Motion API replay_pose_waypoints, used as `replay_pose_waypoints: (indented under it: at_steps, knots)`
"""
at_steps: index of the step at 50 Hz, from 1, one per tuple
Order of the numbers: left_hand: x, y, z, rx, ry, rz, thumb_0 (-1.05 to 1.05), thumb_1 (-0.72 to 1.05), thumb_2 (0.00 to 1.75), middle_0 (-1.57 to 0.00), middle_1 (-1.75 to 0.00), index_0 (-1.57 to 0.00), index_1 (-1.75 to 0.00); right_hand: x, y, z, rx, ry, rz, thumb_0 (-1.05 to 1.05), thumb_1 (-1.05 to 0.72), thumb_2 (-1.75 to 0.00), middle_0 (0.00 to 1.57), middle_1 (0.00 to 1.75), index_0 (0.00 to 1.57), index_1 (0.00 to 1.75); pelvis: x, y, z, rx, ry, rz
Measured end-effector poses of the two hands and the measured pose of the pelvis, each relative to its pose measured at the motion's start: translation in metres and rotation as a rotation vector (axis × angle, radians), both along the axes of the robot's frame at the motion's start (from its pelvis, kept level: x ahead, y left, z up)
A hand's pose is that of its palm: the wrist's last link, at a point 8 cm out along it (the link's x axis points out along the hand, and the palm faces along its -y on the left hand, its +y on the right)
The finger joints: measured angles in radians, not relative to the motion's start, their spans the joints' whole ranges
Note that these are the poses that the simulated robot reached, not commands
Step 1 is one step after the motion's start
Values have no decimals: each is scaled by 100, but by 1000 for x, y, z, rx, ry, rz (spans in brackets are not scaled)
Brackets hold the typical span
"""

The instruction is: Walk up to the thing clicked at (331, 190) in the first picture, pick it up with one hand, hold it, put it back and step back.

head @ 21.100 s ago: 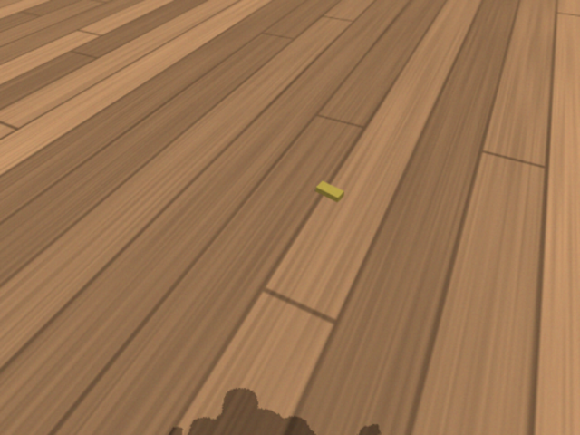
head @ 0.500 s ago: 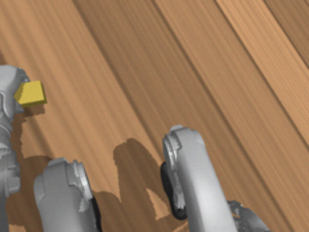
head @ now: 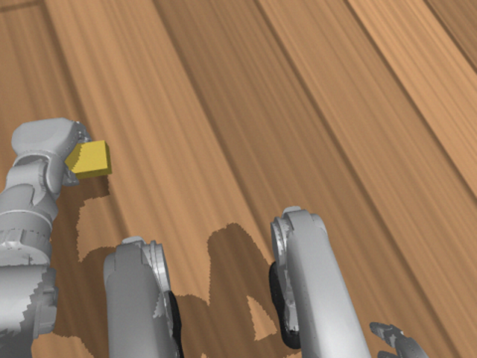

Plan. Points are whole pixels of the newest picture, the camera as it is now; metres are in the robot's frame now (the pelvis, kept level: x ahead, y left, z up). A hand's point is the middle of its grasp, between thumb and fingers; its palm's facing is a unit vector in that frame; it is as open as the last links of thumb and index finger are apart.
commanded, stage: lift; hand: left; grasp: from above
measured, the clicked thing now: (71, 162) +0.48 +0.27 -0.15
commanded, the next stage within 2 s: hold in 1.26 s
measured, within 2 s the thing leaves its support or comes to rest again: neither
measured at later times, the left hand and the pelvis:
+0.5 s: hand out of the picture +0.39 +0.26 +0.08, palm faces -0.42 -0.10 -0.90, open 8.4 cm; pelvis +0.01 +0.00 +0.15, yaw +3 degrees
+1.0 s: hand out of the picture +0.36 +0.24 +0.23, palm faces -0.44 -0.11 -0.89, open 8.4 cm; pelvis +0.04 -0.01 +0.31, yaw +4 degrees
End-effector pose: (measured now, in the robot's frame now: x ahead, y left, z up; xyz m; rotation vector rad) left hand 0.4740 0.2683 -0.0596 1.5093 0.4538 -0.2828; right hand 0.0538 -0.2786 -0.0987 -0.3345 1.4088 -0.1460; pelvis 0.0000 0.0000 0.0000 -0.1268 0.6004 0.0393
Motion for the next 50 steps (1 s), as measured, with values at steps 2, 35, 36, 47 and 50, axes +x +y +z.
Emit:
replay_pose_waypoints:
  at_steps: [2,35,36,47,50]
  knots:
    - [-6,3,13,-2,-3,3,1,25,23,-88,-28,-89,-26,9,0,6,1,-27,4,0,-90,-90,20,30,20,30,-1,0,8,3,-2,2]
    - [-108,-17,276,-45,-13,33,1,26,22,-87,-28,-89,-26,97,24,214,42,-315,-33,1,-90,-90,20,30,20,30,20,-4,230,87,-223,22]
    - [-109,-19,283,-45,-13,34,1,26,22,-87,-28,-89,-26,97,23,220,42,-320,-35,1,-90,-90,20,30,20,30,21,-4,237,89,-234,22]
    - [-110,-27,340,-31,-13,61,1,26,22,-86,-28,-88,-26,93,14,280,31,-337,-61,1,-90,-90,20,30,20,30,36,-8,295,107,-336,21]
    - [-111,-29,351,-34,-9,67,1,26,22,-87,-28,-89,-26,91,12,293,30,-335,-69,1,-90,-90,20,30,20,30,40,-8,308,112,-357,20]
